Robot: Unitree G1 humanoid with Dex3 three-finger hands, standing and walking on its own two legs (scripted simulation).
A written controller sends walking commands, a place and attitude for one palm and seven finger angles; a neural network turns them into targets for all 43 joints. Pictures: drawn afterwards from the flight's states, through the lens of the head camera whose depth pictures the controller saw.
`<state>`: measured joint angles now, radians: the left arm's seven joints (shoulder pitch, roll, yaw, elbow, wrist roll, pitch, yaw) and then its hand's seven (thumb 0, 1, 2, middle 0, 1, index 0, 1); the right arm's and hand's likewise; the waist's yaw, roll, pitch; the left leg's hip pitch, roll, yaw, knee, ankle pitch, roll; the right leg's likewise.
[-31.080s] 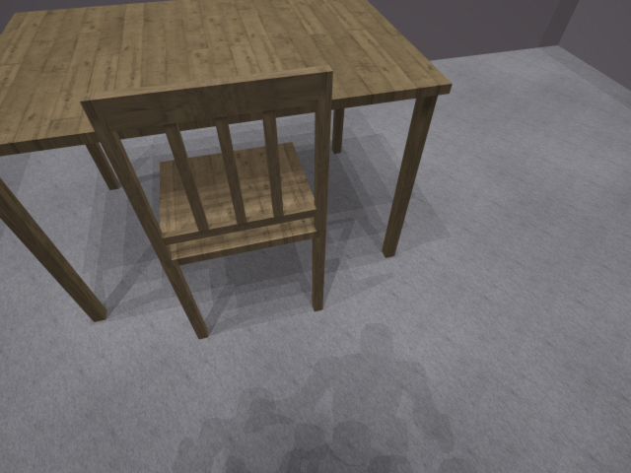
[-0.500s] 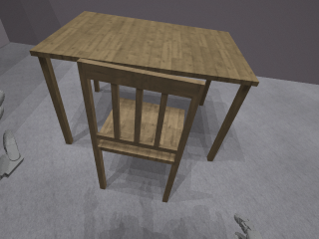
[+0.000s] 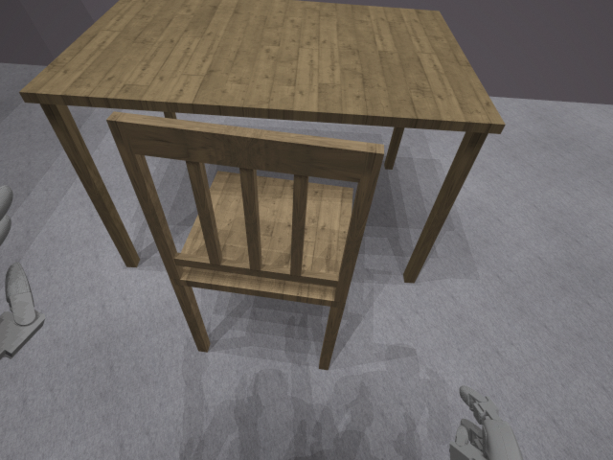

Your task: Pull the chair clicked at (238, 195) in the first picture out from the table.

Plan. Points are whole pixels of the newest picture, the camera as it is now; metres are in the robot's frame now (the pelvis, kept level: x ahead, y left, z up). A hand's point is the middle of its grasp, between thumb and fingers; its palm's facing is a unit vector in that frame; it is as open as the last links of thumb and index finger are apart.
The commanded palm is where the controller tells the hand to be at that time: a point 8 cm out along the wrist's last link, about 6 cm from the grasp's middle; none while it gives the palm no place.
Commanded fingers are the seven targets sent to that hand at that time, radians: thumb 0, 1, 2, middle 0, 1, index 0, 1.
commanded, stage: stop stepping back and stand still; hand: left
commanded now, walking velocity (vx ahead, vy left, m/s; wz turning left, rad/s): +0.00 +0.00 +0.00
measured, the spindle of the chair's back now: (252, 222) +0.56 +0.14 -0.09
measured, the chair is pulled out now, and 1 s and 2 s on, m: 0.19 0.19 0.19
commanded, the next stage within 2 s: let the arm hang, fingers relaxed in 0.16 s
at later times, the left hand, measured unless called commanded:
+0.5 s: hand out of the picture +0.09 +0.20 -0.14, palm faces +0.04 -0.97 -0.24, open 7.4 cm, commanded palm none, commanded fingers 0.00 0.90 0.90 -0.20 -0.30 -0.20 -0.30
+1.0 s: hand out of the picture -0.03 +0.20 -0.17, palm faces +0.02 -0.98 -0.22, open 7.3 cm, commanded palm none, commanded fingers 0.00 0.90 0.90 -0.20 -0.30 -0.20 -0.30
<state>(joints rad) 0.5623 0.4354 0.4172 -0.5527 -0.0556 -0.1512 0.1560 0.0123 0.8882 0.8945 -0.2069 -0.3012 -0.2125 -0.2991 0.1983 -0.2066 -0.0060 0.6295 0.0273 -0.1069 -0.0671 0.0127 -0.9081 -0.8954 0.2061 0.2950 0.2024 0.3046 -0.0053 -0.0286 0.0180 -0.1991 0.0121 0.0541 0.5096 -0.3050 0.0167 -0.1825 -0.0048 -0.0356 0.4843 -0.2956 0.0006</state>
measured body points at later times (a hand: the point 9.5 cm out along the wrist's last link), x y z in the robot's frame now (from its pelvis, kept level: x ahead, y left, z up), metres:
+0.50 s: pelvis -0.01 +0.00 -0.01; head -0.01 +0.00 +0.44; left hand +0.09 +0.25 -0.13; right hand +0.11 -0.25 -0.13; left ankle -0.02 +0.10 -0.74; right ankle -0.02 -0.12 -0.74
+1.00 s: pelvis -0.02 +0.02 +0.01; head -0.01 +0.01 +0.46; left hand -0.03 +0.25 -0.15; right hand -0.02 -0.20 -0.16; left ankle -0.02 +0.10 -0.74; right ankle -0.02 -0.12 -0.74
